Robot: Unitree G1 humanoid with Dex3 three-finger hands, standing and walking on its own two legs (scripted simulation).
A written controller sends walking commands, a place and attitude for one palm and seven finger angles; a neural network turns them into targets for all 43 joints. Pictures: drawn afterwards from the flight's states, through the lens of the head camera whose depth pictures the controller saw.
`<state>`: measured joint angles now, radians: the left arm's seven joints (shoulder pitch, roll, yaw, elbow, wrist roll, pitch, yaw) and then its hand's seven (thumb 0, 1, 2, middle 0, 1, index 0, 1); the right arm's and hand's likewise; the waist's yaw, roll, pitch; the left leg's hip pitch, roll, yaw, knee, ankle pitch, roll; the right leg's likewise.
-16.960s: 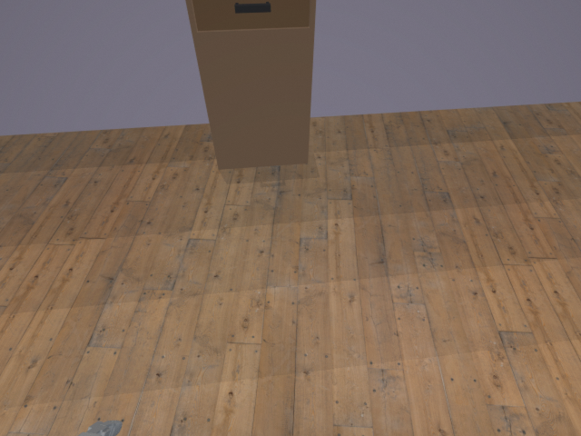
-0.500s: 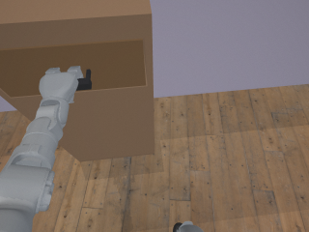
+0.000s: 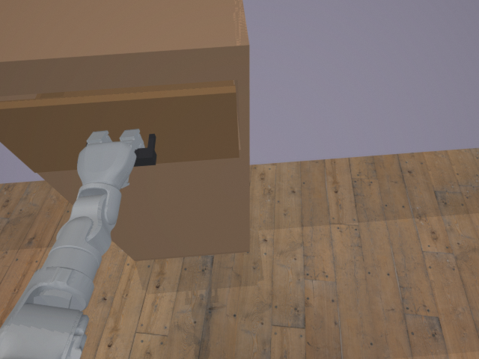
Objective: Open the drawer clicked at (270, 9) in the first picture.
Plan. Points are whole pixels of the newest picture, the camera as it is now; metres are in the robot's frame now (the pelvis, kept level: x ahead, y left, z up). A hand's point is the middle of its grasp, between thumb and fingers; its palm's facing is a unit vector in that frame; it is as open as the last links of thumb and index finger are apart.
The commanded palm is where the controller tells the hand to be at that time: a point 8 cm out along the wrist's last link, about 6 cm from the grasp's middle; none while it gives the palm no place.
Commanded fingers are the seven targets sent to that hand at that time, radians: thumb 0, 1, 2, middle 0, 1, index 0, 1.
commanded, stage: pull the drawer open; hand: left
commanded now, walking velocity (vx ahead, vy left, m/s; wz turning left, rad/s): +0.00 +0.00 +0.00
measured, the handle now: (119, 150) +0.47 +0.24 +0.05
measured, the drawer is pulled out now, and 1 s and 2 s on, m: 0.03 0.08 0.17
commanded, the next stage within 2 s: none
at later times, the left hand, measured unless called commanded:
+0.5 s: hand (120, 181) +0.41 +0.23 +0.02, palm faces -0.04 -0.02 -1.00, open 5.6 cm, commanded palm +0.36 +0.22 +0.08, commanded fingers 0.00 0.90 0.90 -0.40 -1.35 -0.40 -1.35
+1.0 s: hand (116, 202) +0.37 +0.23 +0.02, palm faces -0.05 -0.01 -1.00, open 5.6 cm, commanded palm +0.36 +0.23 +0.08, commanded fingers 0.00 0.90 0.90 -0.40 -1.35 -0.40 -1.35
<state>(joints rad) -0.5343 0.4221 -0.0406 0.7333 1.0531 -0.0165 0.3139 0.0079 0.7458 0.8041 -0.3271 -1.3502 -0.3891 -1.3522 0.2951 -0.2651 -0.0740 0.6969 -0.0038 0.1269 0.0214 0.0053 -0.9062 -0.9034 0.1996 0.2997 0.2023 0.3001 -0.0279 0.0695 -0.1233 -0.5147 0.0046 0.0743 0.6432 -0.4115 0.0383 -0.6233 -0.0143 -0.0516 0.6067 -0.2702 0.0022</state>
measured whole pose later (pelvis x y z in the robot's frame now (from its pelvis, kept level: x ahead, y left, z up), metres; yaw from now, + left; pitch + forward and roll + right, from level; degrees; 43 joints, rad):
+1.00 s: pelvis -0.02 -0.01 +0.00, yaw +2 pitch +12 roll +0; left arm -0.51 0.38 -0.10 0.76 1.07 -0.03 0.30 0.00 0.70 0.82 -0.38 -1.35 -0.41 -1.35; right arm 0.16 -0.25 -0.04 0.67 0.00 0.08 -0.03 0.01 -0.91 -0.90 0.20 0.30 0.20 0.30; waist 0.02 0.06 -0.10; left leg -0.45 -0.01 0.05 0.63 -0.38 0.03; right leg -0.56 -0.03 -0.07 0.62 -0.26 -0.01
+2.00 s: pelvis -0.02 -0.03 +0.01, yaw +1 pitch +7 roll +0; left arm -0.07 0.35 -0.11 0.28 1.05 0.04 0.27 0.02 0.68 0.79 -0.35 -1.35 -0.42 -1.35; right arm 0.08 -0.21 0.00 0.65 -0.02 0.07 -0.04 0.01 -0.90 -0.90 0.20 0.30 0.20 0.30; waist 0.09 0.07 -0.07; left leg -0.32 0.00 0.04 0.58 -0.38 0.01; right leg -0.45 -0.01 -0.07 0.61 -0.28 -0.03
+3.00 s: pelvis -0.02 -0.02 -0.01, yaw -1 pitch +7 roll +0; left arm 0.58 0.38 -0.04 -0.24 1.05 0.02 0.43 0.01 0.66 0.78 -0.32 -1.31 -0.39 -1.30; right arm 0.11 -0.25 -0.02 0.59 -0.05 0.07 0.02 0.01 -0.90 -0.90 0.20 0.30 0.20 0.30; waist 0.10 0.06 -0.07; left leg -0.38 0.02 0.08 0.72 -0.46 0.01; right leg -0.52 0.00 -0.04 0.73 -0.33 -0.03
